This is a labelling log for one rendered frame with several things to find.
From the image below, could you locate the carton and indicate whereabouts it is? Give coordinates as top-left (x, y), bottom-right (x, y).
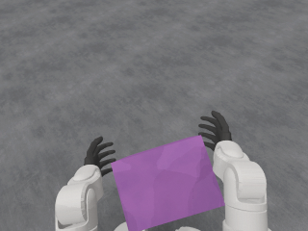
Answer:
top-left (111, 135), bottom-right (225, 231)

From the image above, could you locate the robot left forearm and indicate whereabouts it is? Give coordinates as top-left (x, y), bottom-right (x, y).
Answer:
top-left (55, 165), bottom-right (104, 231)

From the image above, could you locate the left robot thigh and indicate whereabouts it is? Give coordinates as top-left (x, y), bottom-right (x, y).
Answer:
top-left (115, 221), bottom-right (148, 231)

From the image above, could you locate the robot right forearm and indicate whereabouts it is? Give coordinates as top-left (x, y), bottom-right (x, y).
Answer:
top-left (213, 141), bottom-right (271, 231)

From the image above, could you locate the robot right hand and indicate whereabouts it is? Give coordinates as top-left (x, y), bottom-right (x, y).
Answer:
top-left (198, 111), bottom-right (232, 151)

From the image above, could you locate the robot left hand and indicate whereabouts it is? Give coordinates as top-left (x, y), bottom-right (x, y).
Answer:
top-left (84, 136), bottom-right (116, 177)

